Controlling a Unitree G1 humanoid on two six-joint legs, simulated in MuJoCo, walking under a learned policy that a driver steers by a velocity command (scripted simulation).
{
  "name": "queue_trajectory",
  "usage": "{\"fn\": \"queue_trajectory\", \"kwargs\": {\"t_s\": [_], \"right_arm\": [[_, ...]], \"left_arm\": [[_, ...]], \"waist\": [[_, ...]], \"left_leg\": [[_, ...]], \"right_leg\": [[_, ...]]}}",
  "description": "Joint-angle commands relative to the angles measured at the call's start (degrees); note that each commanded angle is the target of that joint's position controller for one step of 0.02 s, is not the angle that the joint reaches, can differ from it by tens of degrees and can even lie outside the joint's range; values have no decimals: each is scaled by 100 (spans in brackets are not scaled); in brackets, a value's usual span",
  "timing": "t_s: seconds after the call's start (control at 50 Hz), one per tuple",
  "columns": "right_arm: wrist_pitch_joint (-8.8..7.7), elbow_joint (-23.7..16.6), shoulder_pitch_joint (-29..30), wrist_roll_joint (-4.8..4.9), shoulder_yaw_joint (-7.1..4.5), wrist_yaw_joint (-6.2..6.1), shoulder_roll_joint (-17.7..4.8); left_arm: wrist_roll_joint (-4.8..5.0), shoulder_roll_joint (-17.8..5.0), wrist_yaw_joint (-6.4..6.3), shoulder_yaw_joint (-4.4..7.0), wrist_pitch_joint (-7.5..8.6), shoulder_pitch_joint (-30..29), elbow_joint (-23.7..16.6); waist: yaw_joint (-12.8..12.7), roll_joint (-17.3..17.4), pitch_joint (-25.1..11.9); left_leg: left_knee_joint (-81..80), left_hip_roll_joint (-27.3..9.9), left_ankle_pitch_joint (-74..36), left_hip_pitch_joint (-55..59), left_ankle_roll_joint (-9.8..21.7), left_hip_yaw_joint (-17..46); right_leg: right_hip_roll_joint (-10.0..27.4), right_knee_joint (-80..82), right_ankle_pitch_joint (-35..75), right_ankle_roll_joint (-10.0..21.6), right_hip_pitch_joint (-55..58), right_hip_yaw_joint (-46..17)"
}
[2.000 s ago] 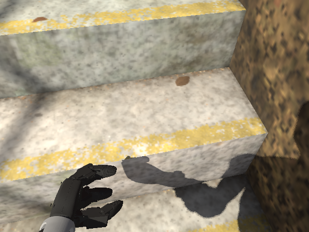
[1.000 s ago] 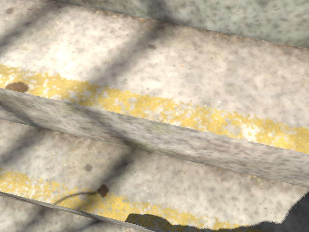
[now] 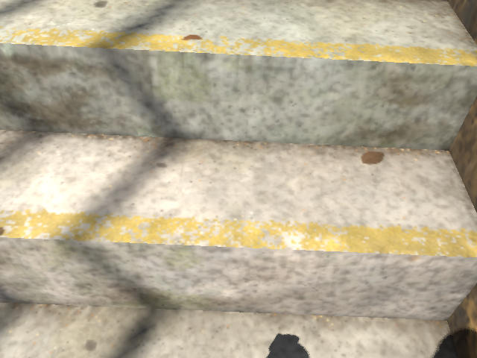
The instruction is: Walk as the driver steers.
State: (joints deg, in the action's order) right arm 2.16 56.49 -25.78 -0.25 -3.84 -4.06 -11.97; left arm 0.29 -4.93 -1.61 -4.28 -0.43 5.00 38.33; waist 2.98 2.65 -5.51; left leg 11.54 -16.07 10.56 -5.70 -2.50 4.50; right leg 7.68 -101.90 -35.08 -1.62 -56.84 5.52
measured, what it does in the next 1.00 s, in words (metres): goes down, backwards: left foot 0.21 m lower, then right foot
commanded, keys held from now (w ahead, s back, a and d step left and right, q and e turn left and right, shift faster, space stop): w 1.00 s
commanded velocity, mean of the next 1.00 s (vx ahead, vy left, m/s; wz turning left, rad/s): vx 0.50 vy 0.00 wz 0.00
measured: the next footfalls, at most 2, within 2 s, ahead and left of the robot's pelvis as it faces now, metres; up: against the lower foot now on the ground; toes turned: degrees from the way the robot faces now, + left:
left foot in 0.44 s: -0.09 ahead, -0.02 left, +0.00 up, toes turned +9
right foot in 0.72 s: -0.13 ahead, -0.22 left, +0.00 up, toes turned -4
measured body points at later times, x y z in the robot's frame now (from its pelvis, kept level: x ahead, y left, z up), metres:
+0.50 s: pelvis -0.13 -0.08 -0.05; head -0.12 -0.07 +0.40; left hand +0.21 +0.03 -0.01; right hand -0.32 -0.28 -0.17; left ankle -0.13 -0.03 -0.75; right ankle -0.10 -0.20 -0.44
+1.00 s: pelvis -0.20 -0.09 -0.04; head -0.19 -0.12 +0.41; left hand -0.22 +0.17 -0.16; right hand -0.05 -0.32 -0.17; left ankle -0.20 +0.12 -0.56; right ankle -0.17 -0.22 -0.75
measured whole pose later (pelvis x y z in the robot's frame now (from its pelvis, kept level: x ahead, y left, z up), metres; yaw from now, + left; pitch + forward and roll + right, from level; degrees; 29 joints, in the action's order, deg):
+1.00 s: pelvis -0.20 -0.09 -0.04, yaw +6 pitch +0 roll +1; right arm 2.3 41.0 -12.3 -0.3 -1.4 -0.5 -15.0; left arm -2.9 -9.9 -4.0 3.6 0.7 22.8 48.9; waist -1.0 3.0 0.3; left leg 98.8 4.6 0.8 -50.0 -7.2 13.2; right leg 8.5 -45.1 -22.1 -0.7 -23.5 6.5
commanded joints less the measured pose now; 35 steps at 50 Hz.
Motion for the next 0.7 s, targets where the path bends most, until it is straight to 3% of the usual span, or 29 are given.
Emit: {"fn": "queue_trajectory", "kwargs": {"t_s": [0.02, 0.04, 0.06, 0.08, 0.1, 0.12, 0.14, 0.16, 0.2, 0.26, 0.32, 0.34, 0.36, 0.38, 0.4, 0.42, 0.44, 0.46, 0.48, 0.5, 0.52, 0.54, 0.56, 0.58, 0.6, 0.62, 0.64, 0.66, 0.7], "right_arm": [[-26, -483, 626, 58, -166, -9, -1046], [-103, -695, 456, 280, -211, 61, -646], [-309, -954, 1458, 185, -114, 148, -444], [-388, -1402, 1033, 346, -27, 203, 279], [-419, -1455, 910, 297, 216, 229, 592], [-339, -1483, 442, 89, 169, 223, 331], [-208, -1319, 51, -134, 112, 224, -21], [-125, -1154, -483, -165, 42, 228, -319], [28, -1042, -1147, -50, -64, 162, -707], [205, -1129, -1238, -18, -164, -10, -840], [279, -1143, -1251, -18, -50, 12, -372], [326, -982, -1662, -63, 22, 34, -130], [326, -773, -1950, -249, 145, 79, 186], [298, -506, -1860, -397, 310, 163, 633], [241, -471, -1129, -350, 370, 249, 730], [136, -478, -609, -233, 524, 295, 847], [-15, -838, 215, -409, 648, 420, 670], [-270, -1253, 51, -574, 550, 465, -22], [-450, -1380, -784, -481, 285, 303, -931], [-671, -1471, -328, -377, -15, 107, -1910], [-741, -1446, -13, -329, 120, -18, -1168], [-726, -1412, -250, -421, 294, -55, -592], [-784, -1433, -361, -418, 314, -66, -506], [-737, -1362, -192, -304, 294, -121, -520], [-646, -1288, -170, -207, 283, -173, -562], [-550, -1083, -536, -41, 229, -246, -637], [-422, -959, -561, 4, 192, -275, -660], [-261, -833, -309, -112, 277, -198, -322], [-180, -1023, 229, 3, 259, -160, -219]], "left_arm": [[13, -1220, -66, 559, 212, 134, -668], [-72, -1672, -101, 755, 169, 1247, -157], [-243, -1961, -159, 840, 78, 2585, 491], [-510, -1746, 72, 626, 93, 1540, 351], [-505, -1138, 142, 510, 80, 1130, 402], [-607, -685, 152, 397, 120, 481, 451], [-613, -370, 112, 293, 164, -75, 433], [-606, -332, 121, 255, 219, -622, 421], [-437, -458, 100, 262, 374, -1272, 312], [-457, -701, 24, 299, 526, -1090, 156], [-400, -932, -32, 404, 542, -1089, -191], [-376, -935, -60, 385, 486, -1598, -405], [-189, -598, -102, 250, 364, -1844, -692], [76, -252, -121, 120, 181, -1629, -836], [371, 134, -150, -19, 78, -889, -724], [547, 478, -89, -86, 33, -733, -697], [506, 829, 17, -118, 99, -333, -618], [340, 992, 213, -178, 333, -437, -794], [168, 418, 371, -55, 482, 573, -583], [196, -54, 273, 44, 362, 616, -777], [151, -1078, 127, 375, 187, -587, -759], [44, -1240, -38, 558, 14, -1477, -674], [21, -1202, -156, 646, -132, -1559, -567], [-27, -1239, -197, 724, -249, -1720, -401], [61, -1029, -161, 675, -298, -1517, -193], [154, -880, -134, 653, -300, -1552, -97], [227, -700, -81, 614, -295, -1508, -24], [106, -540, 47, 624, -347, -1351, -17], [-165, -200, 114, 582, -297, 172, 657]], "waist": [[-1178, 1209, -423], [-1178, -224, -1091], [-1576, -2026, -1559], [-306, -2848, -1601], [-2, -2786, -1159], [490, -2557, -823], [841, -1936, -557], [1254, -1376, -405], [1575, -1095, -125], [1316, -858, 241], [1017, -425, 454], [1243, -326, 476], [1299, -299, 759], [968, -170, 927], [283, 543, 699], [-37, 1029, 1003], [-699, 565, 921], [-719, -295, 463], [-529, -919, -391], [-756, 203, -95], [-256, -458, 347], [281, -734, 357], [423, -468, 336], [510, -191, 557], [429, 139, 604], [580, 203, 695], [585, 412, 869], [449, 966, 1110], [-90, 814, 1180]], "left_leg": [[1944, 513, -6473, -1063, 892, -455], [4574, 1165, -5339, -3351, 350, -14], [7405, 1770, -505, -3773, 71, 272], [9486, 2207, 27, -4357, -63, 1112], [9570, 2055, 415, -4651, 295, 606], [9844, 2203, -111, -4478, 328, -236], [10166, 2289, -668, -3760, 163, -693], [10478, 2472, -1121, -3094, 55, -965], [10464, 2340, -1262, -2312, 85, -929], [9520, 2102, -324, -2038, 315, -863], [6264, 1530, 504, -2173, 716, -690], [4792, 1450, 124, -1582, 867, -1085], [2516, 1384, -456, -1286, 1175, -1520], [1070, 1385, -1648, -1033, 1328, -1979], [777, 1294, -2169, -1044, 1475, -2140], [28, 872, -2446, -1456, 1663, -1280], [1158, 1149, -1927, -1656, 1197, -935], [2423, 869, -3303, -1694, 691, 423], [1720, 125, -1393, -556, 1198, 1512], [321, -1152, 2261, -409, 2165, 3767], [-37, -1046, 4013, -804, 2192, 4523], [-122, -650, 4088, -961, 2169, 4447], [-26, -460, 4118, -1156, 2232, 4310], [5, -129, 3804, -1636, 2176, 3585], [170, 202, 3621, -2213, 1977, 2650], [199, 477, 3714, -2313, 1689, 1991], [312, 711, 3538, -2305, 1509, 1509], [746, 1111, 2842, -2269, 1416, 931], [2382, 1818, 2347, -2285, 789, 161]], "right_leg": [[-468, 3818, 610, 610, 3760, -703], [659, 5537, -358, 1159, 5635, -3102], [1011, 6287, 915, 1270, 5376, -4396], [1168, 6479, 93, 941, 4117, -4342], [776, 5902, -446, 368, 3372, -2419], [587, 5404, -582, 358, 2577, -1504], [392, 5204, -309, 302, 1696, -887], [342, 5007, -424, 270, 954, -498], [602, 5112, -723, 339, 236, -633], [905, 5102, -872, 487, 321, -974], [891, 4634, -24, 448, 1051, -830], [761, 4237, 424, 347, 885, -396], [407, 3604, 607, 87, 750, 74], [105, 2583, 441, -1, 742, 657], [-18, 910, -131, 234, 829, 733], [-594, -2652, -307, 65, 216, 741], [-930, -4596, 115, 249, -557, -208], [-1137, -4871, 1098, 354, -1009, -1337], [-925, -4127, 2193, 345, -1190, -1518], [-134, -2833, 2914, 209, -1811, -2150], [139, -1281, 3839, 54, -1625, -1982], [-176, -886, 3994, -66, -1141, -1373], [-320, -338, 3833, -192, -373, -1016], [-364, 440, 3556, -313, 445, -623], [-503, 1748, 2956, -344, 1665, -208], [-705, 3278, 1456, -394, 2329, 113], [-888, 4571, 455, -391, 2928, 359], [-917, 5478, 481, -271, 3267, 633], [-760, 8413, 1874, 181, 4372, 672]]}}
Over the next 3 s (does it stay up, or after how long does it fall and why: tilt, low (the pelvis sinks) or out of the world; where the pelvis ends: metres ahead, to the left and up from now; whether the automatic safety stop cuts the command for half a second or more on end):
stays up -0.13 -0.03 -0.03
